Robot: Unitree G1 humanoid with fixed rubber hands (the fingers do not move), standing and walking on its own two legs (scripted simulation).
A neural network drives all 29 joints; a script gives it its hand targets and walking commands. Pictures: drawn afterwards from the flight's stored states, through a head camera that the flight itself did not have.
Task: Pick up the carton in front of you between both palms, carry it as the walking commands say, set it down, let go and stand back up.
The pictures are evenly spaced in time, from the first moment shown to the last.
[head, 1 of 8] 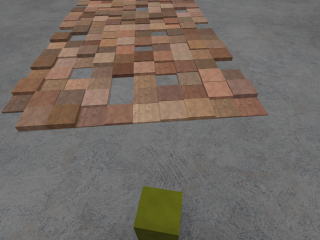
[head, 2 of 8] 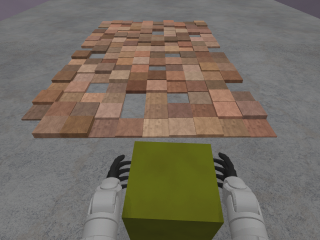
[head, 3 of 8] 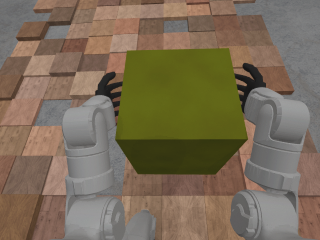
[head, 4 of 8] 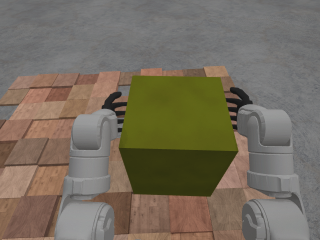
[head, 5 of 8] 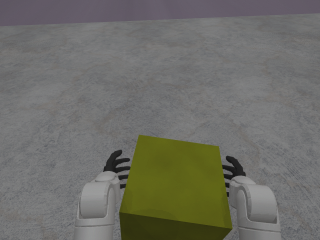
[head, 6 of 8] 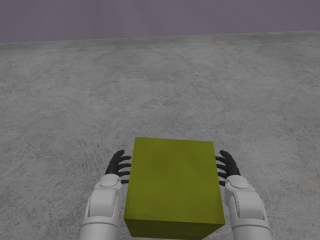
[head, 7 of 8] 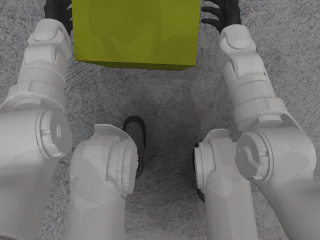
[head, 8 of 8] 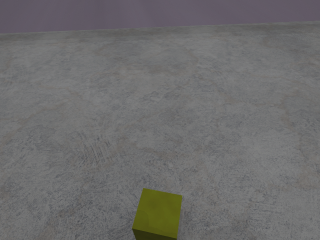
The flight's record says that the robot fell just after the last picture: no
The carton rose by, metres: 0.78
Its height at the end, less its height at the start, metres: +0.00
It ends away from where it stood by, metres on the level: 6.98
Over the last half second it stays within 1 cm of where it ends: yes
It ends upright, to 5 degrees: yes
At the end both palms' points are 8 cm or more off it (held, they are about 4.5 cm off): yes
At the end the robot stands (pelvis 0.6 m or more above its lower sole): yes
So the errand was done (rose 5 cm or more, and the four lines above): yes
